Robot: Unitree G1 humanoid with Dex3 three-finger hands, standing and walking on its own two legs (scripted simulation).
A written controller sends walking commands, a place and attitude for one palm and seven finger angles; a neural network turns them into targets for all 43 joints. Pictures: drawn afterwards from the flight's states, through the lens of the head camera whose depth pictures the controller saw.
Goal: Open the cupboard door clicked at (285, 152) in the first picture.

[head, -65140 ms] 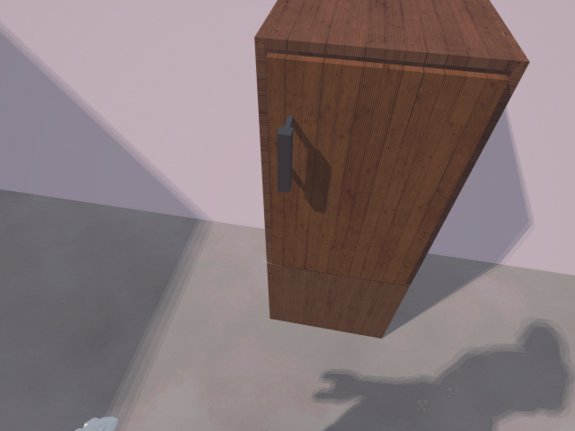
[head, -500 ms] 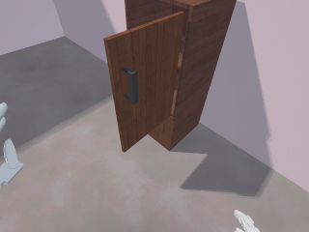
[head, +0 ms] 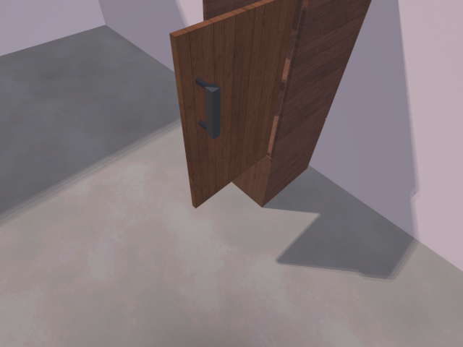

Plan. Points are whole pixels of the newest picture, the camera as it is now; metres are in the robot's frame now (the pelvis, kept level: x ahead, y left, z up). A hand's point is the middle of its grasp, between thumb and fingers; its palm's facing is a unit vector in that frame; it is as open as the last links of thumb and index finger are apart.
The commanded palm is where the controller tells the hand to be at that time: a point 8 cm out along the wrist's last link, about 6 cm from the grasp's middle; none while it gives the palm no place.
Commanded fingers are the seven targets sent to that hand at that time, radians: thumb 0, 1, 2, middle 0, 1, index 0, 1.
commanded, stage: let the arm hang, fingers relaxed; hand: left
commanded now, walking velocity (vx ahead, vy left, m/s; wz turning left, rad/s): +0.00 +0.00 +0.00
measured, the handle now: (206, 108) +0.60 +0.09 +0.06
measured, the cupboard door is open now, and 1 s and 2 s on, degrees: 90 90 90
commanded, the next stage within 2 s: look to check the result in 0.76 s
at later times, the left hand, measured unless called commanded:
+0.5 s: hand out of the picture +0.05 +0.22 -0.16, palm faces +0.00 -0.95 -0.30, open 7.3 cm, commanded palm none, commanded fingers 0.00 0.90 0.90 -0.20 -0.30 -0.20 -0.30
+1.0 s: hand out of the picture +0.07 +0.21 -0.16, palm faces -0.02 -0.96 -0.29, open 7.3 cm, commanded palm none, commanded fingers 0.00 0.90 0.90 -0.20 -0.30 -0.20 -0.30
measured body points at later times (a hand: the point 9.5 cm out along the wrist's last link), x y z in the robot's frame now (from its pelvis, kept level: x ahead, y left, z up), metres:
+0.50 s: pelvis +0.01 +0.00 +0.01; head +0.01 -0.02 +0.46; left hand +0.05 +0.27 -0.13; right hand +0.03 -0.25 -0.16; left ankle +0.03 +0.11 -0.74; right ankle +0.03 -0.10 -0.74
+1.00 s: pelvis +0.02 -0.01 +0.01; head +0.05 -0.02 +0.46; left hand +0.07 +0.26 -0.13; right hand +0.06 -0.28 -0.15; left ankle +0.03 +0.11 -0.74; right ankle +0.03 -0.10 -0.74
